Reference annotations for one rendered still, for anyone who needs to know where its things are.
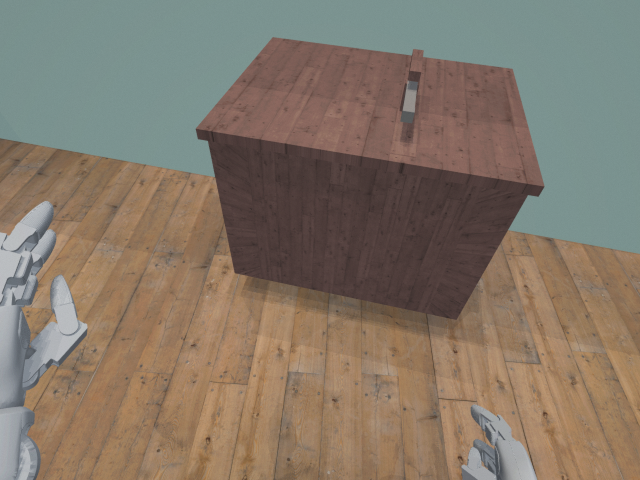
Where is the robot left hand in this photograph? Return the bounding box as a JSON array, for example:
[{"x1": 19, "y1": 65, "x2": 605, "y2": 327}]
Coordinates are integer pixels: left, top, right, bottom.
[{"x1": 0, "y1": 201, "x2": 88, "y2": 409}]

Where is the counter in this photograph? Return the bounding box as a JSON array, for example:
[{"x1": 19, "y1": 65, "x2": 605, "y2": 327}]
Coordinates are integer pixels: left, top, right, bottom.
[{"x1": 196, "y1": 37, "x2": 545, "y2": 320}]

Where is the left robot forearm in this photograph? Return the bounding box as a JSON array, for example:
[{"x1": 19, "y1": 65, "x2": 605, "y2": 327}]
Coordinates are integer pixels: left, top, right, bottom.
[{"x1": 0, "y1": 406, "x2": 41, "y2": 480}]

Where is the tap lever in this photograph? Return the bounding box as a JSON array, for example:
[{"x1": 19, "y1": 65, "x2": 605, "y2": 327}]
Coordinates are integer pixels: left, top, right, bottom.
[{"x1": 400, "y1": 81, "x2": 418, "y2": 123}]

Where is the robot right hand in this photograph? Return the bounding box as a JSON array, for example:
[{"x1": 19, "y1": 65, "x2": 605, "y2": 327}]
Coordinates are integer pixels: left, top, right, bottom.
[{"x1": 462, "y1": 405, "x2": 537, "y2": 480}]

